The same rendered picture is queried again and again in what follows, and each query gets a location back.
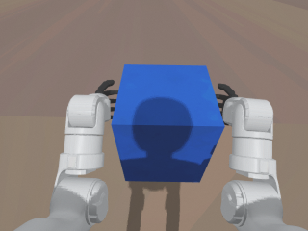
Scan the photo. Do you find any right robot hand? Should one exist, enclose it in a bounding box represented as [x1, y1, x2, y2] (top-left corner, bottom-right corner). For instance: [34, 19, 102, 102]
[215, 83, 238, 126]

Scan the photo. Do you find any left robot hand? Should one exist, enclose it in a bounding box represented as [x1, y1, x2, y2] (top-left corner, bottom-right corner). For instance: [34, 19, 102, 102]
[95, 80, 118, 119]

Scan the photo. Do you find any robot right forearm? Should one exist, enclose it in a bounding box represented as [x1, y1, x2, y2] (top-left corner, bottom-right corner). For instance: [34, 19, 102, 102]
[222, 97, 283, 218]

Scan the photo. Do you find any left robot upper arm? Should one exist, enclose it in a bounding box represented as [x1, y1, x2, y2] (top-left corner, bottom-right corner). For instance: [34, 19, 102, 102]
[13, 177, 109, 231]

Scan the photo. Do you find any carton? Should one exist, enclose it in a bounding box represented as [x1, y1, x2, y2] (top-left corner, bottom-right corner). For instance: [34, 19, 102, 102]
[111, 64, 225, 183]

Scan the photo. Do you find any right robot upper arm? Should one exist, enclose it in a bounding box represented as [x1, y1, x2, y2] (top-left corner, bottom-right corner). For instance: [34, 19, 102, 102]
[220, 180, 308, 231]

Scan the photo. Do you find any robot left forearm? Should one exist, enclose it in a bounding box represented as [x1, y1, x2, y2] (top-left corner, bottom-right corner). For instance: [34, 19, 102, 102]
[49, 93, 111, 212]

